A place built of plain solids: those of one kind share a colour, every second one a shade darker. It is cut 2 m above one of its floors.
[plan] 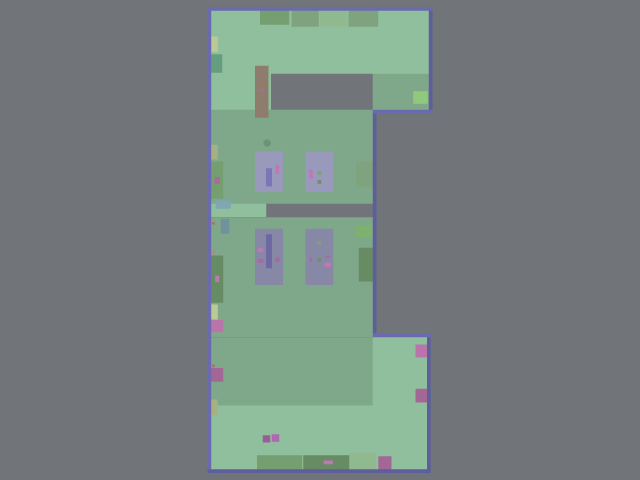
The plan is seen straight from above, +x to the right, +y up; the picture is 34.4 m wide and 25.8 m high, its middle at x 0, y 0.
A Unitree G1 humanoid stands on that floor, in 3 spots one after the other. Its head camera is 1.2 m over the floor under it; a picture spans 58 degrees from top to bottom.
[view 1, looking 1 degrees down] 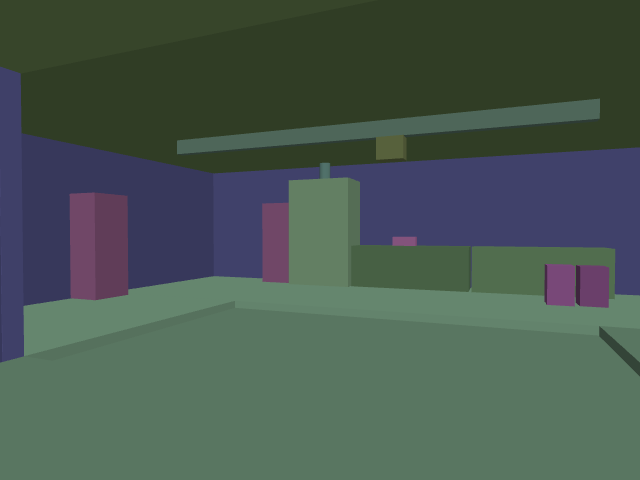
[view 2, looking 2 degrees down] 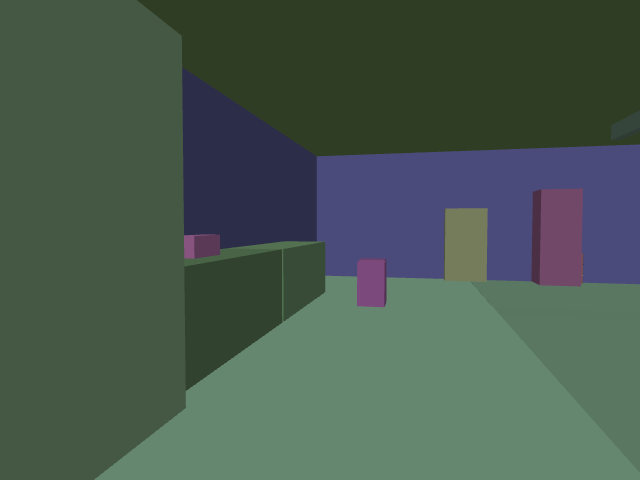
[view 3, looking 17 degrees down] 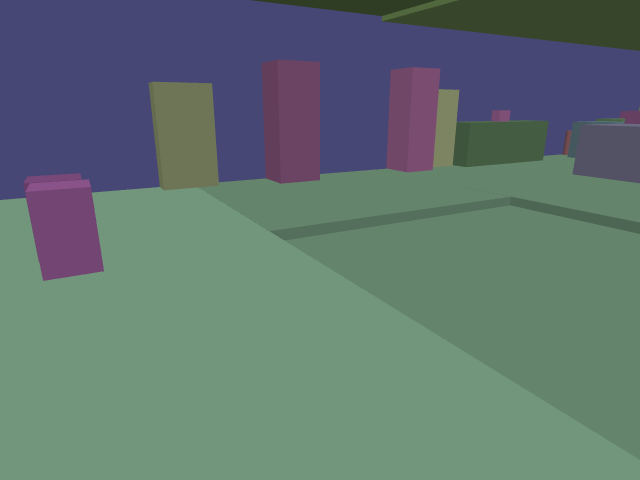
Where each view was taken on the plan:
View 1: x -1.39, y -2.42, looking -68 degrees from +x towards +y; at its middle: fume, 9.71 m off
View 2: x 4.11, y -9.94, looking -167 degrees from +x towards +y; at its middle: wall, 10.23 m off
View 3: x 1.32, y -10.50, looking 151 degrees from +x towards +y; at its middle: floor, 4.53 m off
